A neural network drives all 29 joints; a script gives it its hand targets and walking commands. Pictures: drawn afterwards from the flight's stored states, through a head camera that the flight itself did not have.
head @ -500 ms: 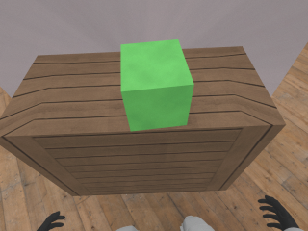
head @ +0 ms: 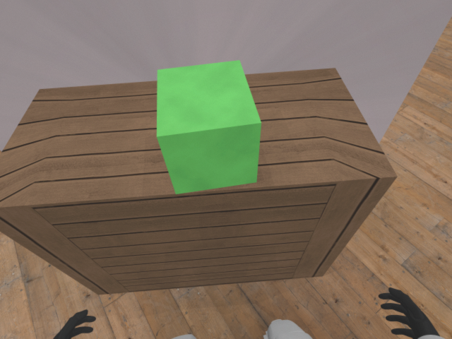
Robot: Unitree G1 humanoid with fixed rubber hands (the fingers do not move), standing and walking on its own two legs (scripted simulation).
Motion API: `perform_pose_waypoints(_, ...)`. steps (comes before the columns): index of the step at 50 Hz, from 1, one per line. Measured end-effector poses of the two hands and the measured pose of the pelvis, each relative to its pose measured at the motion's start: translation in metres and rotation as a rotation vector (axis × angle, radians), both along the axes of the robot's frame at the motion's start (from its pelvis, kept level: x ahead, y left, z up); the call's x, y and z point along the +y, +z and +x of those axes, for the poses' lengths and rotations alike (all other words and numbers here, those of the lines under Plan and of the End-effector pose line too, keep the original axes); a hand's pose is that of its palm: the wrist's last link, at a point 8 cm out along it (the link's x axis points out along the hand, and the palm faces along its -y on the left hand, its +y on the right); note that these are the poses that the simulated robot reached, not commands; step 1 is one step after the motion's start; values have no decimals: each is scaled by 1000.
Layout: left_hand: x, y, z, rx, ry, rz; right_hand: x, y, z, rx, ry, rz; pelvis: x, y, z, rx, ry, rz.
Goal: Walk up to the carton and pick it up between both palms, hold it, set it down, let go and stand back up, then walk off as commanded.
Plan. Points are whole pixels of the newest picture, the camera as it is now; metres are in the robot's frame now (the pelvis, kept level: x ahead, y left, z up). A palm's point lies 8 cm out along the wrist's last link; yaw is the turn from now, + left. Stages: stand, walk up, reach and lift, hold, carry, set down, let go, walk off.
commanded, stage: walk up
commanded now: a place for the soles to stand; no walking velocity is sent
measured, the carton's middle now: (207, 127) +0.53 +0.04 +0.05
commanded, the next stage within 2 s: none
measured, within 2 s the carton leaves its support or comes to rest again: neither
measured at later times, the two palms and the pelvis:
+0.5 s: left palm out of the picture +0.14 +0.30 -0.06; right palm out of the picture +0.12 -0.32 -0.07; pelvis +0.00 +0.00 +0.00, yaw -2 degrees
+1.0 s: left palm out of the picture +0.15 +0.29 -0.07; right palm (434, 338) +0.12 -0.32 -0.07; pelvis +0.01 -0.01 +0.00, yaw -2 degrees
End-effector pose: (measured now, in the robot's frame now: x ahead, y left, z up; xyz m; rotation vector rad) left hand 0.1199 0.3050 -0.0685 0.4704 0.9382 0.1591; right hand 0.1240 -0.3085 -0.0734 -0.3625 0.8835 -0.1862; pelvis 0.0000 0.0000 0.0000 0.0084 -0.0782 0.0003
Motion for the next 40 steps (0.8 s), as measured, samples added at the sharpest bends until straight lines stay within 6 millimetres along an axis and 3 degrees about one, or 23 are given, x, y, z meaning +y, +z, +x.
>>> perform_pose_waypoints(4,-7,4,2,-12,-8,7,-6,-2,-1,-2,-1,12,-7,1,0,0,-3,9)
perform_pose_waypoints(13,1,3,5,-8,-18,-2,1,3,-7,0,-15,2,3,3,-2,4,-15,0)
perform_pose_waypoints(21,-10,5,12,-20,-33,-2,-9,3,-6,-1,-23,6,-6,3,2,9,-24,5)
perform_pose_waypoints(40,-7,0,22,-11,-44,-16,-6,7,-5,10,-37,-7,0,4,8,19,-36,-2)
